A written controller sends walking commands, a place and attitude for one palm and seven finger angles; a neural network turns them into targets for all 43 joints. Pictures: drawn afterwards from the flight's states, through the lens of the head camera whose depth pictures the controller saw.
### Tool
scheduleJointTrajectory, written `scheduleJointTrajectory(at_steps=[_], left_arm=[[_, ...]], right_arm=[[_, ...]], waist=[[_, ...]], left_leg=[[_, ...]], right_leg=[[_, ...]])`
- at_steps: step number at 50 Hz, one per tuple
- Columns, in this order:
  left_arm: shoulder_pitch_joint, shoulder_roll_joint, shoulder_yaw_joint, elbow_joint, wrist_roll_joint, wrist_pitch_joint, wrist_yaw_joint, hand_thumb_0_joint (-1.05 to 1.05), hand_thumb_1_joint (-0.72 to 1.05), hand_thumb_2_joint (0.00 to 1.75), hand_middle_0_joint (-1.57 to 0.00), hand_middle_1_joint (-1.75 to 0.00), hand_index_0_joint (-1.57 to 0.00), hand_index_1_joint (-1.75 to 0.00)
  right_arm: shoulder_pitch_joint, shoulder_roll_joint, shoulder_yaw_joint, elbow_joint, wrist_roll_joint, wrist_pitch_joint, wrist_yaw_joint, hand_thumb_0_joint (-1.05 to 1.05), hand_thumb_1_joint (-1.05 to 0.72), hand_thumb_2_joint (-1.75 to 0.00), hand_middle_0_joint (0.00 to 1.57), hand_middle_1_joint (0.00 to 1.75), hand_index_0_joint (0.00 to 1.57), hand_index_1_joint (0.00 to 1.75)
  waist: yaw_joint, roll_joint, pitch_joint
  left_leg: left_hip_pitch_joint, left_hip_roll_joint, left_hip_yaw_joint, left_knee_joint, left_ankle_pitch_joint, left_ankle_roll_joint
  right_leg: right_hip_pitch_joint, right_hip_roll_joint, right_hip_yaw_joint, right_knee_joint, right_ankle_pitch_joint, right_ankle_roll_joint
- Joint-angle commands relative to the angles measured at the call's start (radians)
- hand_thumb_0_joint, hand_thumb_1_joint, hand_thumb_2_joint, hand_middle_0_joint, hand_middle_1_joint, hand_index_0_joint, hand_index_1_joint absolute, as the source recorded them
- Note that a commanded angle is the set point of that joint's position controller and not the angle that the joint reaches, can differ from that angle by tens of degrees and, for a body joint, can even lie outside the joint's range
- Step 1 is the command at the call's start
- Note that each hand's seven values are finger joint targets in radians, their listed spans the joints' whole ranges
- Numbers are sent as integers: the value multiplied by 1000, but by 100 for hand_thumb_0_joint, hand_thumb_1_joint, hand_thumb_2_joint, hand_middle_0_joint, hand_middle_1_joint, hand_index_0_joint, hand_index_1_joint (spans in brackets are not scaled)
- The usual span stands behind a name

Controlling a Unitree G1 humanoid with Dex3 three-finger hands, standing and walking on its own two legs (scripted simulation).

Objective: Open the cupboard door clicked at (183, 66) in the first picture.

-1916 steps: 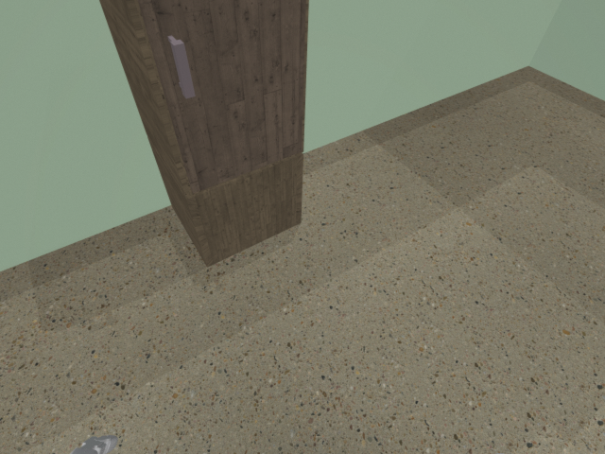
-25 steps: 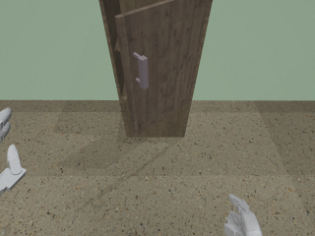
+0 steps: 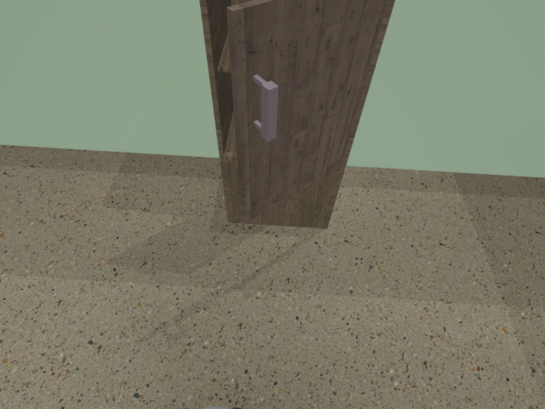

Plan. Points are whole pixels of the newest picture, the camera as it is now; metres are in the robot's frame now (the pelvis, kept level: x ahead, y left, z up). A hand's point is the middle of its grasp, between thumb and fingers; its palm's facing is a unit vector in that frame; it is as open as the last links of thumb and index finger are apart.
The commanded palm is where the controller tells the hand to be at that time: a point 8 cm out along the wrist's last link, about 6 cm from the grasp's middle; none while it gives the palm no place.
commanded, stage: let the arm hang, fingers relaxed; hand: left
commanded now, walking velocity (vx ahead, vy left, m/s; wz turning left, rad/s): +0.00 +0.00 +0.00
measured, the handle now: (263, 108) +0.65 +0.06 +0.06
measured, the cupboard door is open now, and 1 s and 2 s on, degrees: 40 40 40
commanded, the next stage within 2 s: look to check the result in 0.62 s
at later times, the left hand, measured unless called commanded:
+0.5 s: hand out of the picture +0.00 +0.15 -0.18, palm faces +0.03 -0.98 -0.17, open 7.3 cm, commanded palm none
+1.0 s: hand out of the picture -0.01 +0.15 -0.17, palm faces +0.04 -0.98 -0.20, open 7.4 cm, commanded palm none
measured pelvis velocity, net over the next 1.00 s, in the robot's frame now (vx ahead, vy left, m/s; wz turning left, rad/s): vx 0.02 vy -0.01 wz -0.02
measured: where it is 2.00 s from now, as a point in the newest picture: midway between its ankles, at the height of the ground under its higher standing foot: outside the picture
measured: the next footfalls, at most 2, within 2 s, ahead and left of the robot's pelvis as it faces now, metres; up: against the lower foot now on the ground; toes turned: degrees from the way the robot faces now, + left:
right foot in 1.96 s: +0.01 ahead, -0.16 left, +0.00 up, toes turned -22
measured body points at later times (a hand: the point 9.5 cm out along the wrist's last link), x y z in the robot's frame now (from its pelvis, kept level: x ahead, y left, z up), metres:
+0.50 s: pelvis +0.01 +0.00 +0.00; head +0.01 -0.01 +0.45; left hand +0.00 +0.20 -0.16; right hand -0.02 -0.21 -0.17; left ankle +0.07 +0.10 -0.74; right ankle -0.05 -0.09 -0.74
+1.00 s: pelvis +0.02 -0.01 +0.00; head +0.04 -0.02 +0.45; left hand -0.01 +0.20 -0.15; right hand +0.01 -0.23 -0.17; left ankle +0.07 +0.10 -0.74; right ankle -0.05 -0.09 -0.74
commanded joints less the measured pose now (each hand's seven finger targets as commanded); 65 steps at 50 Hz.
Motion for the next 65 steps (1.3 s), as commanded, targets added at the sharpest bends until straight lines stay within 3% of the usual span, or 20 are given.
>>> scheduleJointTrajectory(at_steps=[1,9,18,28,38,47,65], left_arm=[[43,85,12,-12,2,-30,12,0,90,90,-20,-30,-20,-30],[90,53,9,9,3,-32,23,0,90,90,-20,-30,-20,-30],[69,39,15,-6,3,-38,29,0,90,90,-20,-30,-20,-30],[44,40,22,-13,1,-43,27,0,90,90,-20,-30,-20,-30],[40,44,20,-13,1,-44,27,0,90,90,-20,-30,-20,-30],[43,48,18,-9,2,-44,27,0,90,90,-20,-30,-20,-30],[28,64,20,-13,2,-45,29,0,90,90,-20,-30,-20,-30]], right_arm=[[30,-89,-21,-27,-1,-20,-13,0,-90,-90,20,30,20,30],[65,-48,-23,5,-1,-16,-10,0,-90,-90,20,30,20,30],[72,-10,-21,25,-6,-22,-7,0,-90,-90,20,30,20,30],[65,-15,-19,18,-6,-32,-13,0,-90,-90,20,30,20,30],[53,-34,-21,15,-4,-33,-16,0,-90,-90,20,30,20,30],[35,-40,-20,17,-2,-32,-16,0,-90,-90,20,30,20,30],[15,-49,-18,17,-2,-33,-20,0,-90,-90,20,30,20,30]], waist=[[-16,47,-45],[-12,-27,10],[-15,0,51],[-12,39,19],[-15,13,-14],[-14,-4,1],[-11,9,-15]], left_leg=[[135,105,-124,-96,-29,18],[117,95,-102,-98,-59,17],[101,87,-87,-86,-13,12],[111,90,-81,-78,69,10],[153,98,-82,-73,111,13],[159,99,-77,-74,117,13],[167,97,-65,-57,158,10]], right_leg=[[-122,-122,117,-117,33,-28],[-167,-123,117,-123,-23,-27],[-175,-131,124,-120,14,-25],[-112,-133,125,-117,120,-19],[-89,-132,125,-123,171,-14],[-89,-134,123,-130,195,-9],[-45,-142,122,-127,317,5]])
